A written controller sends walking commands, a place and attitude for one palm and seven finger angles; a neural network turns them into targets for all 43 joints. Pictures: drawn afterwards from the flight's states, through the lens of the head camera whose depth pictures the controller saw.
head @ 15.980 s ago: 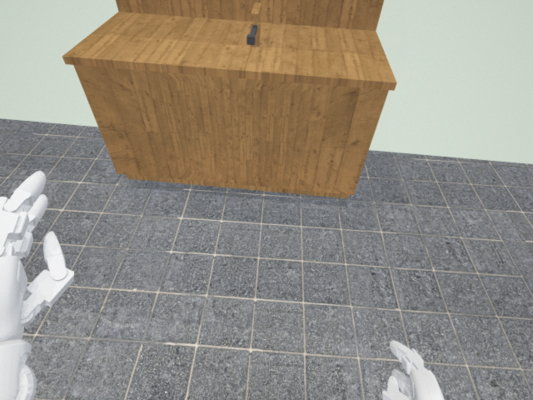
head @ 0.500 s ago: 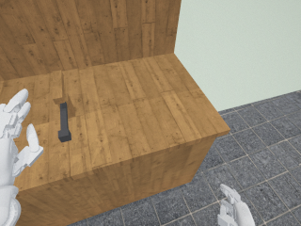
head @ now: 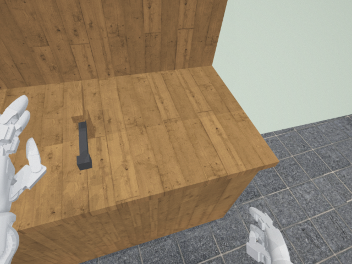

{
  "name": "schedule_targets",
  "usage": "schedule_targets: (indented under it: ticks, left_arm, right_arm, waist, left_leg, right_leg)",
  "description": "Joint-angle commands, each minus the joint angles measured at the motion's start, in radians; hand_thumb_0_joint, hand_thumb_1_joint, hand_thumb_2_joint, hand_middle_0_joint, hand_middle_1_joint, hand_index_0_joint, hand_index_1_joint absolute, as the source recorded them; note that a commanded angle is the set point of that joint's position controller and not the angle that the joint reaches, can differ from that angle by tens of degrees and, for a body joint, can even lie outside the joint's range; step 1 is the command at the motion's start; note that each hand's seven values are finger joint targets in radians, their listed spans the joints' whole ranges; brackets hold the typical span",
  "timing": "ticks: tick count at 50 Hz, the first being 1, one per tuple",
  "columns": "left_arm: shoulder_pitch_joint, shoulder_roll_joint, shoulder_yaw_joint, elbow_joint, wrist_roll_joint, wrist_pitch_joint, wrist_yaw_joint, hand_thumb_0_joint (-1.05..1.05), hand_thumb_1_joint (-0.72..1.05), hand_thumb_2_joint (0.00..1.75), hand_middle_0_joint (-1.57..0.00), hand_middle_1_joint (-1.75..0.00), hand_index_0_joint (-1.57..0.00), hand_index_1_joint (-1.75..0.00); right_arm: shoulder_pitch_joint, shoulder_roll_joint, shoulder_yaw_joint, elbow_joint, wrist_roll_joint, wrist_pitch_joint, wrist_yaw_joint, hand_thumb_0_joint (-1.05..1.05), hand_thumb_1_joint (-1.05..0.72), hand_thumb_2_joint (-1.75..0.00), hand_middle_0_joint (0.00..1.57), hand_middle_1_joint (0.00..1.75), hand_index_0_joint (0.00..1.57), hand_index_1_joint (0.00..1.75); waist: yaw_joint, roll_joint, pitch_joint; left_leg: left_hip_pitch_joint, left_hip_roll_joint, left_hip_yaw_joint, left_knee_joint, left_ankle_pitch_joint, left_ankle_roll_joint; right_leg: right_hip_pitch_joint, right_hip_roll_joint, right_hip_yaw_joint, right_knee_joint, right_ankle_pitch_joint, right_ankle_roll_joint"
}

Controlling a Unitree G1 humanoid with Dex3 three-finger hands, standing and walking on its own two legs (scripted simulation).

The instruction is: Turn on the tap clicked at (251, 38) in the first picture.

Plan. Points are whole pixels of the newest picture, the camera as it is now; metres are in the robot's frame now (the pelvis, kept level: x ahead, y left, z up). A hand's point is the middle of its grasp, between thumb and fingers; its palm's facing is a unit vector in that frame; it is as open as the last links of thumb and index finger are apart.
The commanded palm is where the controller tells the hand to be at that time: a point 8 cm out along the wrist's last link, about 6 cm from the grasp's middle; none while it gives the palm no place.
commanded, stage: come to a stop and stand still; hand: left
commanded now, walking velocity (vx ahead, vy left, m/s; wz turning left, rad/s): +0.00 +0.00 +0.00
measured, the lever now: (84, 162) +0.32 +0.25 +0.01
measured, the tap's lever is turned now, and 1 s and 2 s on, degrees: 0 0 0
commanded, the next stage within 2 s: look again from close up in 0.08 s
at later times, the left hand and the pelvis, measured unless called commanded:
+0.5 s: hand (48, 172) +0.22 +0.24 +0.16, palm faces +0.38 -0.86 -0.34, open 7.4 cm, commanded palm +0.16 +0.27 +0.17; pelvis +0.00 -0.01 +0.00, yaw +1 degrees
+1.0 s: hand (74, 177) +0.21 +0.19 +0.16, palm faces +0.35 -0.86 -0.37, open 7.4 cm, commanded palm +0.15 +0.23 +0.17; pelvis -0.01 -0.05 +0.00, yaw +0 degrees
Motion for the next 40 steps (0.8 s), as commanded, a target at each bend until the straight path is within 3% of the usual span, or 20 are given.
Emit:
schedule_targets:
  ticks: [1,2,6,7,9,11,12,16,17,26,27,30,31,32,36,37,40]
  left_arm:
    - [-0.063,0.171,0.118,-0.260,-0.006,-0.064,0.024,0.00,0.90,0.90,-0.20,-0.30,-0.20,-0.30]
    - [-0.051,0.140,0.091,-0.229,-0.011,-0.060,0.020,0.00,0.90,0.90,-0.20,-0.30,-0.20,-0.30]
    - [-0.064,0.164,0.108,-0.242,-0.006,-0.050,0.028,0.00,0.90,0.90,-0.20,-0.30,-0.20,-0.30]
    - [-0.054,0.136,0.082,-0.215,-0.010,-0.049,0.024,0.00,0.90,0.90,-0.20,-0.30,-0.20,-0.30]
    - [-0.062,0.147,0.089,-0.229,-0.010,-0.048,0.026,0.00,0.90,0.90,-0.20,-0.30,-0.20,-0.30]
    - [-0.063,0.172,0.109,-0.251,-0.007,-0.044,0.034,0.00,0.90,0.90,-0.20,-0.30,-0.20,-0.30]
    - [-0.053,0.140,0.084,-0.221,-0.012,-0.044,0.030,0.00,0.90,0.90,-0.20,-0.30,-0.20,-0.30]
    - [-0.053,0.171,0.109,-0.248,-0.012,-0.039,0.037,0.00,0.90,0.90,-0.20,-0.30,-0.20,-0.30]
    - [-0.043,0.143,0.085,-0.221,-0.015,-0.039,0.033,0.00,0.90,0.90,-0.20,-0.30,-0.20,-0.30]
    - [-0.031,0.175,0.113,-0.233,-0.015,-0.033,0.038,0.00,0.90,0.90,-0.20,-0.30,-0.20,-0.30]
    - [-0.025,0.145,0.086,-0.208,-0.021,-0.033,0.032,0.00,0.90,0.90,-0.20,-0.30,-0.20,-0.30]
    - [-0.053,0.160,0.098,-0.223,-0.024,-0.031,0.030,0.00,0.90,0.90,-0.20,-0.30,-0.20,-0.30]
    - [-0.062,0.177,0.111,-0.239,-0.023,-0.028,0.031,0.00,0.90,0.90,-0.20,-0.30,-0.20,-0.30]
    - [-0.058,0.150,0.090,-0.213,-0.029,-0.027,0.026,0.00,0.90,0.90,-0.20,-0.30,-0.20,-0.30]
    - [-0.063,0.176,0.113,-0.245,-0.028,-0.023,0.025,0.00,0.90,0.90,-0.20,-0.30,-0.20,-0.30]
    - [-0.053,0.144,0.083,-0.228,-0.034,-0.021,0.018,0.00,0.90,0.90,-0.20,-0.30,-0.20,-0.30]
    - [-0.049,0.162,0.103,-0.247,-0.032,-0.019,0.017,0.00,0.90,0.90,-0.20,-0.30,-0.20,-0.30]
  right_arm:
    - [-0.071,-0.135,-0.065,-0.145,0.006,-0.037,-0.016,0.00,-0.90,-0.90,0.20,0.30,0.20,0.30]
    - [-0.060,-0.140,-0.064,-0.142,0.000,-0.031,-0.017,0.00,-0.90,-0.90,0.20,0.30,0.20,0.30]
    - [-0.074,-0.139,-0.066,-0.146,0.007,-0.023,-0.021,0.00,-0.90,-0.90,0.20,0.30,0.20,0.30]
    - [-0.063,-0.145,-0.066,-0.142,0.001,-0.017,-0.022,0.00,-0.90,-0.90,0.20,0.30,0.20,0.30]
    - [-0.063,-0.146,-0.072,-0.148,0.003,-0.015,-0.024,0.00,-0.90,-0.90,0.20,0.30,0.20,0.30]
    - [-0.087,-0.141,-0.067,-0.150,0.008,-0.015,-0.029,0.00,-0.90,-0.90,0.20,0.30,0.20,0.30]
    - [-0.072,-0.146,-0.065,-0.144,0.001,-0.010,-0.029,0.00,-0.90,-0.90,0.20,0.30,0.20,0.30]
    - [-0.089,-0.141,-0.066,-0.149,0.008,-0.012,-0.033,0.00,-0.90,-0.90,0.20,0.30,0.20,0.30]
    - [-0.075,-0.146,-0.065,-0.144,0.001,-0.008,-0.033,0.00,-0.90,-0.90,0.20,0.30,0.20,0.30]
    - [-0.087,-0.145,-0.069,-0.144,0.009,-0.007,-0.037,0.00,-0.90,-0.90,0.20,0.30,0.20,0.30]
    - [-0.076,-0.144,-0.065,-0.141,0.004,-0.003,-0.037,0.00,-0.90,-0.90,0.20,0.30,0.20,0.30]
    - [-0.071,-0.144,-0.073,-0.149,0.009,-0.002,-0.038,0.00,-0.90,-0.90,0.20,0.30,0.20,0.30]
    - [-0.090,-0.139,-0.069,-0.148,0.013,-0.001,-0.039,0.00,-0.90,-0.90,0.20,0.30,0.20,0.30]
    - [-0.078,-0.142,-0.068,-0.146,0.007,0.003,-0.037,0.00,-0.90,-0.90,0.20,0.30,0.20,0.30]
    - [-0.084,-0.135,-0.077,-0.157,0.015,0.003,-0.030,0.00,-0.90,-0.90,0.20,0.30,0.20,0.30]
    - [-0.075,-0.138,-0.074,-0.158,0.009,0.006,-0.027,0.00,-0.90,-0.90,0.20,0.30,0.20,0.30]
    - [-0.067,-0.141,-0.086,-0.166,0.010,0.005,-0.022,0.00,-0.90,-0.90,0.20,0.30,0.20,0.30]
  waist:
    - [0.000,0.153,-0.193]
    - [-0.002,0.130,-0.183]
    - [-0.002,0.133,-0.176]
    - [-0.003,0.118,-0.172]
    - [-0.003,0.102,-0.185]
    - [-0.002,0.126,-0.184]
    - [-0.003,0.107,-0.175]
    - [-0.003,0.101,-0.175]
    - [-0.004,0.087,-0.170]
    - [-0.004,0.101,-0.164]
    - [-0.006,0.089,-0.154]
    - [-0.005,0.093,-0.149]
    - [-0.006,0.123,-0.146]
    - [-0.006,0.115,-0.139]
    - [-0.004,0.133,-0.155]
    - [-0.005,0.129,-0.151]
    - [-0.003,0.142,-0.162]
  left_leg:
    - [0.031,0.117,-0.113,-0.103,0.315,-0.092]
    - [0.012,0.118,-0.116,-0.111,0.307,-0.090]
    - [0.013,0.118,-0.117,-0.113,0.275,-0.094]
    - [-0.002,0.115,-0.119,-0.122,0.256,-0.090]
    - [-0.002,0.113,-0.120,-0.112,0.237,-0.083]
    - [0.006,0.108,-0.117,-0.114,0.218,-0.083]
    - [-0.015,0.105,-0.120,-0.124,0.198,-0.077]
    - [-0.007,0.102,-0.124,-0.118,0.160,-0.070]
    - [-0.018,0.098,-0.120,-0.124,0.149,-0.066]
    - [-0.024,0.099,-0.128,-0.125,0.120,-0.058]
    - [-0.028,0.099,-0.127,-0.140,0.112,-0.060]
    - [-0.016,0.119,-0.140,-0.154,0.128,-0.068]
    - [-0.013,0.122,-0.138,-0.160,0.142,-0.074]
    - [-0.030,0.128,-0.141,-0.175,0.131,-0.073]
    - [-0.013,0.151,-0.140,-0.160,0.159,-0.074]
    - [-0.028,0.154,-0.145,-0.166,0.151,-0.070]
    - [-0.038,0.173,-0.146,-0.151,0.136,-0.064]
  right_leg:
    - [0.112,-0.017,0.023,0.004,0.198,-0.030]
    - [0.114,-0.015,0.019,0.000,0.189,-0.028]
    - [0.114,-0.021,0.026,-0.011,0.188,-0.030]
    - [0.116,-0.019,0.024,-0.014,0.178,-0.029]
    - [0.134,-0.029,0.037,-0.022,0.199,-0.032]
    - [0.128,-0.031,0.039,-0.027,0.197,-0.031]
    - [0.131,-0.028,0.033,-0.033,0.182,-0.030]
    - [0.129,-0.038,0.051,-0.044,0.181,-0.034]
    - [0.127,-0.033,0.045,-0.051,0.168,-0.032]
    - [0.127,-0.041,0.056,-0.062,0.152,-0.034]
    - [0.116,-0.030,0.047,-0.068,0.132,-0.030]
    - [0.110,-0.018,0.047,-0.060,0.124,-0.024]
    - [0.105,-0.011,0.039,-0.053,0.122,-0.022]
    - [0.106,-0.003,0.030,-0.048,0.104,-0.018]
    - [0.100,-0.003,0.030,-0.028,0.109,-0.018]
    - [0.100,0.002,0.025,-0.026,0.098,-0.017]
    - [0.100,-0.005,0.036,-0.010,0.093,-0.020]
